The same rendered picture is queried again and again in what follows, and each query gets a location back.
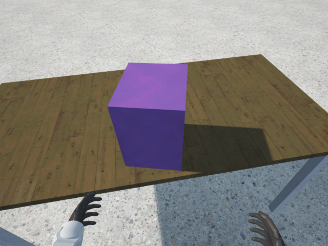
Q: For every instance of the carton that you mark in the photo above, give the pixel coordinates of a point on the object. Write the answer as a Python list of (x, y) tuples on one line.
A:
[(147, 111)]

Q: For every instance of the robot left forearm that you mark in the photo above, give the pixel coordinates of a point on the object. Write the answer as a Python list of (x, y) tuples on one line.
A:
[(69, 234)]

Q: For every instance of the robot left hand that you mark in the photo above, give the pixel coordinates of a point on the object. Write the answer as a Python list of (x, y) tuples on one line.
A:
[(79, 214)]

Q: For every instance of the table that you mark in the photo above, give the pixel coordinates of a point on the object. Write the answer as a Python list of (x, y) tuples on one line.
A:
[(57, 140)]

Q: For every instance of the robot right hand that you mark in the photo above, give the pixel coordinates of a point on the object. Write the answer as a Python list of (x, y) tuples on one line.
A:
[(270, 232)]

